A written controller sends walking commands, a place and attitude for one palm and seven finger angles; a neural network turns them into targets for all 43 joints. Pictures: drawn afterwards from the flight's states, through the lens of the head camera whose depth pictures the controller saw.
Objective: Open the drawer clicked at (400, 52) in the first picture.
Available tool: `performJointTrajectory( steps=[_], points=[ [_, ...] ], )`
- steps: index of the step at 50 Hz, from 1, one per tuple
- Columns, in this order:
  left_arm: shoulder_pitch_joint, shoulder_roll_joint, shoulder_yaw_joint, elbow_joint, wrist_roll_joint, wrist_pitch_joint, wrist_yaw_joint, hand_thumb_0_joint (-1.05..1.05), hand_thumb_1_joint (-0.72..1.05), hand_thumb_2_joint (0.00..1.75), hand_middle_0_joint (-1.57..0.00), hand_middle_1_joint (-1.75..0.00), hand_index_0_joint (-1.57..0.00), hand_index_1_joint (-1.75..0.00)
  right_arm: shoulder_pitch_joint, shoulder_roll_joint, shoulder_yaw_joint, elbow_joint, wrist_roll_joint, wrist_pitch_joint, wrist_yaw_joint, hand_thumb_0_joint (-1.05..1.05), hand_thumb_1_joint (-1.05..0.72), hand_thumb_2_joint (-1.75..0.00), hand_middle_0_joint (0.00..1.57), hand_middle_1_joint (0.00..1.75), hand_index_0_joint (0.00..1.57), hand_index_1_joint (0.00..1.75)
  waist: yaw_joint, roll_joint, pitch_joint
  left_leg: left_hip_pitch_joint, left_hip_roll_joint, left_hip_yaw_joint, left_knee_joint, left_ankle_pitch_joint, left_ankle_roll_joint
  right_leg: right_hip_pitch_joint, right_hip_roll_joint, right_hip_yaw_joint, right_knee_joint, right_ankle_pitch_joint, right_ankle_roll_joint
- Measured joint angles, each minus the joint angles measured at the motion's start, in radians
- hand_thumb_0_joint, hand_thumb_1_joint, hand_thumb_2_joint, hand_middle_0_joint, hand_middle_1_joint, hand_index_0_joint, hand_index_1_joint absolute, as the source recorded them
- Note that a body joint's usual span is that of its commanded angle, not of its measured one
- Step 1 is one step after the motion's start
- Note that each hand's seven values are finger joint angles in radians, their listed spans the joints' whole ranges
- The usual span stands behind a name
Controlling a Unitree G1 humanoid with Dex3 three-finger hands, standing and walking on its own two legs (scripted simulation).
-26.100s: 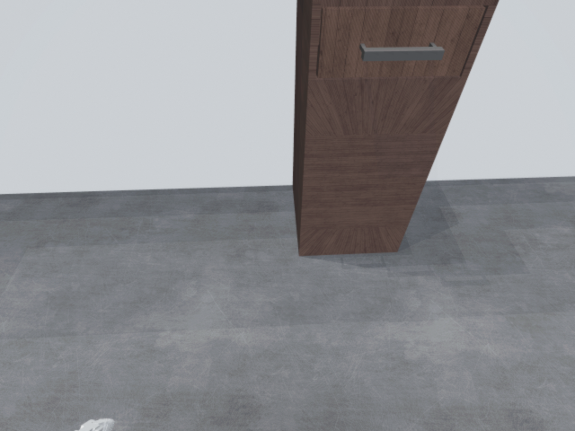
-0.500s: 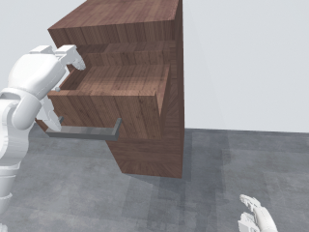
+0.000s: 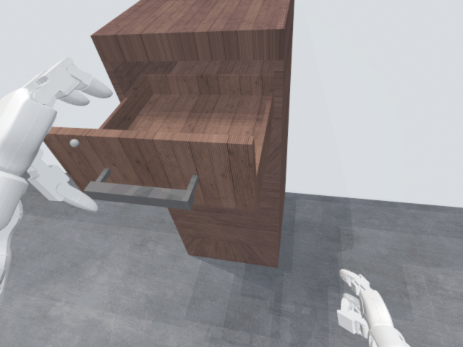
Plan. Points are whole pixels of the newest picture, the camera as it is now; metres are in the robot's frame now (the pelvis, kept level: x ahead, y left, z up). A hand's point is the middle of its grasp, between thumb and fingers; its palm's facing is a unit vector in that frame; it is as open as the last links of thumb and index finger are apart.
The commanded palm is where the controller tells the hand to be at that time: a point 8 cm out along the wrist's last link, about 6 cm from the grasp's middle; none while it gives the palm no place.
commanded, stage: draw the hand back to the body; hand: left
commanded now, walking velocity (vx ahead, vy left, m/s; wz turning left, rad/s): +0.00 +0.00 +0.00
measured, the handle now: (143, 185) +0.33 +0.22 +0.12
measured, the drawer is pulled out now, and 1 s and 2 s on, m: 0.27 0.27 0.27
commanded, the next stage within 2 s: step back with the hand held close in 0.92 s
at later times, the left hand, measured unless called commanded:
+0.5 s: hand (34, 132) +0.23 +0.23 +0.32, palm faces +0.52 -0.79 -0.32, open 10.7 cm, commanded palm +0.18 +0.28 +0.31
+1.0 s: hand (13, 145) +0.21 +0.24 +0.32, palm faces +0.58 -0.77 -0.27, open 7.5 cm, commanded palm +0.16 +0.28 +0.31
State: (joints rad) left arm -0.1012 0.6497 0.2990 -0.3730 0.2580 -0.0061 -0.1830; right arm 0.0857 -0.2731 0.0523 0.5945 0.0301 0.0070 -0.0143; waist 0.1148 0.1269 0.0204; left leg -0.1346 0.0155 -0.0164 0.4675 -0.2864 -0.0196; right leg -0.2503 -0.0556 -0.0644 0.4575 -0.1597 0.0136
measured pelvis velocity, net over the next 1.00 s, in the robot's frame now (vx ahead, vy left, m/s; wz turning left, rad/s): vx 0.02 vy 0.01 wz -0.04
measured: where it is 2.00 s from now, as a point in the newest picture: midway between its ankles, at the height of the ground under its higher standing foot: outside the picture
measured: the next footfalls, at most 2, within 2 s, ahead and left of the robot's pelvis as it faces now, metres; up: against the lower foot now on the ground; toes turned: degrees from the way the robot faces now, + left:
right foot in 1.98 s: -0.09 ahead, -0.14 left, +0.00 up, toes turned -5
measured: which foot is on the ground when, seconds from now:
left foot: down 0.00-1.00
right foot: down 0.00-1.00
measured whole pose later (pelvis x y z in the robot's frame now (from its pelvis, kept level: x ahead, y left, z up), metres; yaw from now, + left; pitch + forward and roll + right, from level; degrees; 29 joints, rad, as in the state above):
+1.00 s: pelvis +0.02 +0.01 +0.00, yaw -2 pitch -5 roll -1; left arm 0.13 0.39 0.52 -0.63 -0.07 -0.19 0.10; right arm 0.15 -0.19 0.02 0.67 -0.02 -0.15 -0.05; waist 0.09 0.06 0.03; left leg -0.04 0.04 0.02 0.44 -0.32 -0.02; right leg -0.16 -0.03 -0.04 0.42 -0.17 0.02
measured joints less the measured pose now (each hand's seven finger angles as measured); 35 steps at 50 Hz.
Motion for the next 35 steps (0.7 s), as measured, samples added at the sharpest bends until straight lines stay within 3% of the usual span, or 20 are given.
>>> performJointTrajectory(
  steps=[1, 3, 5, 7, 11, 19, 27, 35],
  points=[
    [0.024, -0.046, 0.032, -0.024, -0.093, -0.039, 0.045, 0.0, -0.48, 0.31, -0.32, -1.19, -0.32, -1.19, -0.001, 0.013, 0.004, 0.01, -0.003, -0.021, -0.011, 0.01, -0.91, -0.89, 0.2, 0.3, 0.2, 0.3, -0.009, -0.009, 0.01, 0.009, 0.005, 0.002, -0.003, -0.001, 0.0, 0.01, 0.005, 0.002, -0.009, 0.004, 0.0],
    [0.06, -0.134, 0.072, -0.085, -0.211, -0.101, 0.117, 0.0, -0.45, 0.32, -0.32, -1.17, -0.32, -1.17, 0.01, 0.038, 0.007, 0.026, -0.012, -0.062, -0.027, 0.01, -0.91, -0.89, 0.2, 0.3, 0.2, 0.3, -0.023, -0.031, 0.026, 0.029, 0.014, 0.009, -0.011, -0.004, -0.003, 0.03, 0.016, 0.007, -0.027, 0.011, -0.002],
    [0.078, -0.205, 0.093, -0.132, -0.268, -0.15, 0.172, 0.0, -0.42, 0.34, -0.32, -1.14, -0.31, -1.15, 0.033, 0.056, 0.006, 0.042, -0.022, -0.095, -0.036, 0.01, -0.91, -0.89, 0.2, 0.3, 0.2, 0.3, -0.031, -0.053, 0.032, 0.051, 0.021, 0.016, -0.024, -0.006, -0.005, 0.051, 0.024, 0.012, -0.042, 0.014, -0.003],
    [0.08, -0.249, 0.109, -0.149, -0.297, -0.186, 0.212, 0.0, -0.37, 0.36, -0.31, -1.11, -0.31, -1.12, 0.055, 0.064, 0.002, 0.061, -0.031, -0.12, -0.042, 0.01, -0.91, -0.89, 0.2, 0.3, 0.2, 0.3, -0.038, -0.068, 0.036, 0.071, 0.026, 0.021, -0.033, -0.008, -0.006, 0.07, 0.029, 0.015, -0.055, 0.014, -0.004],
    [0.076, -0.279, 0.141, -0.149, -0.315, -0.215, 0.256, 0.0, -0.27, 0.41, -0.3, -1.04, -0.3, -1.04, 0.091, 0.065, -0.012, 0.09, -0.042, -0.148, -0.044, 0.01, -0.91, -0.89, 0.2, 0.3, 0.2, 0.3, -0.047, -0.084, 0.04, 0.097, 0.029, 0.029, -0.048, -0.012, -0.004, 0.092, 0.033, 0.022, -0.067, 0.012, -0.002],
    [0.182, -0.259, 0.18, -0.236, -0.32, -0.236, 0.263, 0.0, -0.01, 0.52, -0.27, -0.87, -0.27, -0.88, 0.111, 0.047, -0.045, 0.108, -0.051, -0.171, -0.032, 0.01, -0.91, -0.89, 0.2, 0.3, 0.2, 0.3, -0.062, -0.08, 0.026, 0.108, 0.026, 0.046, -0.051, -0.027, 0.004, 0.093, 0.032, 0.039, -0.065, -0.001, 0.008],
    [0.236, -0.233, 0.231, -0.25, -0.327, -0.231, 0.263, 0.0, 0.26, 0.64, -0.26, -0.7, -0.26, -0.7, 0.087, 0.056, -0.052, 0.094, -0.045, -0.16, -0.035, 0.01, -0.91, -0.89, 0.2, 0.3, 0.2, 0.3, -0.046, -0.065, 0.014, 0.1, 0.022, 0.048, -0.043, -0.035, 0.008, 0.086, 0.028, 0.04, -0.059, -0.007, 0.013],
    [0.272, -0.258, 0.239, -0.267, -0.33, -0.205, 0.273, 0.01, 0.54, 0.76, -0.24, -0.52, -0.23, -0.52, 0.067, 0.073, -0.038, 0.079, -0.046, -0.157, -0.039, 0.01, -0.91, -0.89, 0.2, 0.3, 0.2, 0.3, -0.025, -0.063, 0.008, 0.097, 0.021, 0.04, -0.034, -0.038, 0.007, 0.087, 0.026, 0.033, -0.051, -0.012, 0.012]
  ],
)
